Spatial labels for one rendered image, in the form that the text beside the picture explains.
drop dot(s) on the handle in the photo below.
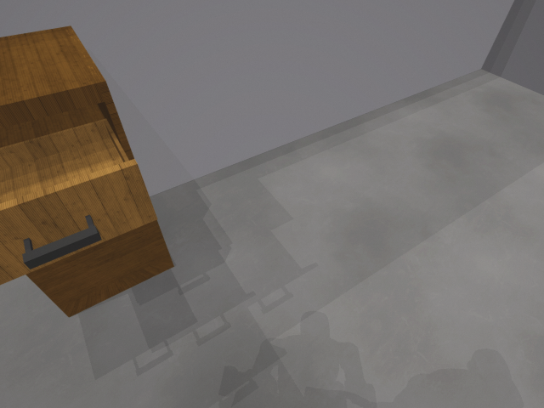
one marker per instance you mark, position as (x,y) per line
(33,258)

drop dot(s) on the drawer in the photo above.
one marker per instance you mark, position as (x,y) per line
(50,183)

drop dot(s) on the cabinet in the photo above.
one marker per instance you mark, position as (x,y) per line
(49,83)

